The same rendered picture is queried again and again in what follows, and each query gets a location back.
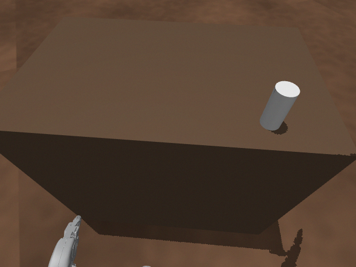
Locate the left robot hand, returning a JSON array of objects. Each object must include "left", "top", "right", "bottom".
[{"left": 48, "top": 215, "right": 81, "bottom": 267}]

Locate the can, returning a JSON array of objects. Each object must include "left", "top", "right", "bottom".
[{"left": 260, "top": 81, "right": 300, "bottom": 131}]

